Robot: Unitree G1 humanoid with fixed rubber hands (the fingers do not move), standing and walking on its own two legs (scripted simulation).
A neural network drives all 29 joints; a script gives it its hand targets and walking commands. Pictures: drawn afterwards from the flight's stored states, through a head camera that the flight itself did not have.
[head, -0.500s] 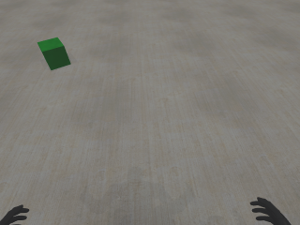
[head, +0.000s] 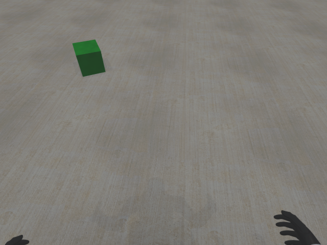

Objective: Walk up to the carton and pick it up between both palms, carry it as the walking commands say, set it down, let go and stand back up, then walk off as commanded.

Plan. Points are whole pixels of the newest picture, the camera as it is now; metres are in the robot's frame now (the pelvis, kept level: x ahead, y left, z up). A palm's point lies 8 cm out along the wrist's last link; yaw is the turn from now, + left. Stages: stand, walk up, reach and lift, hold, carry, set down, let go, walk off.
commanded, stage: walk up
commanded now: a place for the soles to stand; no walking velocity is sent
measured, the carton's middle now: (89, 57) +2.06 +0.79 -0.64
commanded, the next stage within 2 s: none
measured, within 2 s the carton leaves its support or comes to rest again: neither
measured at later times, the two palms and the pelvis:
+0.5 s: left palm (32, 212) +0.22 +0.32 -0.02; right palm (266, 145) +0.44 -0.34 -0.06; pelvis +0.24 -0.05 +0.02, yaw +8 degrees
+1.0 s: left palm (47, 126) +0.52 +0.41 -0.05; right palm (223, 92) +0.70 -0.25 -0.03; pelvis +0.49 +0.05 +0.01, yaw +11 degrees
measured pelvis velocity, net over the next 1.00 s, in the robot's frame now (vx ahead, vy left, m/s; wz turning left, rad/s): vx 0.49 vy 0.05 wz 0.20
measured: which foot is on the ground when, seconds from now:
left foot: down 0.00-0.26, up 0.28-0.74, down 0.76-1.00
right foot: up 0.00-0.26, down 0.28-0.76, up 0.78-1.00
